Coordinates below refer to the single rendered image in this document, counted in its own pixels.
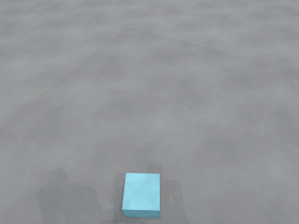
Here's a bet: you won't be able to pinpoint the carton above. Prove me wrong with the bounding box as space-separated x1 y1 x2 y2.
122 173 160 218

